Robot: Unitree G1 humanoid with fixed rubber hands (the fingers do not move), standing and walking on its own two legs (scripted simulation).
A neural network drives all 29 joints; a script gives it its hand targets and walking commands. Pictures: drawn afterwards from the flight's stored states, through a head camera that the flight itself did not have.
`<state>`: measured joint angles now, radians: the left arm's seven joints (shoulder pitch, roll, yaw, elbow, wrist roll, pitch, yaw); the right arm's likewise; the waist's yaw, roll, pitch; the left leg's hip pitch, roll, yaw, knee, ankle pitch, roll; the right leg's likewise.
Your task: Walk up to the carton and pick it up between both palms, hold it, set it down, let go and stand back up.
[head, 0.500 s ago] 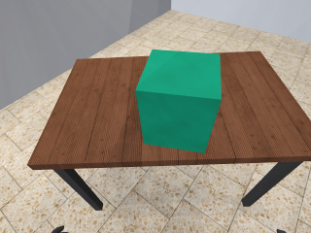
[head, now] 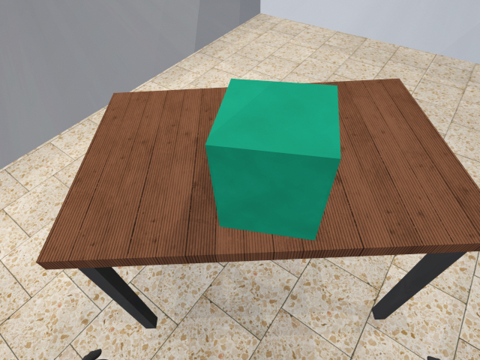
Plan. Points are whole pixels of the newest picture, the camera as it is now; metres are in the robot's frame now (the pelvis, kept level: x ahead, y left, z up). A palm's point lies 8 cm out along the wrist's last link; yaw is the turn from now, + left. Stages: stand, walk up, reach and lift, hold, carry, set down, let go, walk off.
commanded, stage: stand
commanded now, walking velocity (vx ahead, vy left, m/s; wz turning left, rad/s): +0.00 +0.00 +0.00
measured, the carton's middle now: (273, 161) +0.47 -0.03 +0.03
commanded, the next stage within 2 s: none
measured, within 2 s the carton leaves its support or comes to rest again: neither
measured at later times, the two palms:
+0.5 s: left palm out of the picture +0.08 +0.31 -0.11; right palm out of the picture +0.08 -0.31 -0.11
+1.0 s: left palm out of the picture +0.08 +0.31 -0.10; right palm out of the picture +0.08 -0.31 -0.11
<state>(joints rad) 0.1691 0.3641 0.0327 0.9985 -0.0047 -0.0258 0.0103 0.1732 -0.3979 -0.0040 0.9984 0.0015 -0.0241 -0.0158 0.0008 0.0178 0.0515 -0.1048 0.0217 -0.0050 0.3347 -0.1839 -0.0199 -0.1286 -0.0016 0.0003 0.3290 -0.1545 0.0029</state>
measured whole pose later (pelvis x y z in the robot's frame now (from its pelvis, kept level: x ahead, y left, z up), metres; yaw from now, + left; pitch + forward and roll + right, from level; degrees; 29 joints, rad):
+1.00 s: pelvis +0.01 +0.00 +0.00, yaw +0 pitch -3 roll +0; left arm 0.16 0.37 0.04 1.03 -0.01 -0.02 0.02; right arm 0.17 -0.39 -0.02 1.02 0.00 -0.02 -0.02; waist 0.00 0.02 0.06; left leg -0.08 0.02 0.00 0.31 -0.18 -0.02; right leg -0.11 0.00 0.01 0.31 -0.16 0.01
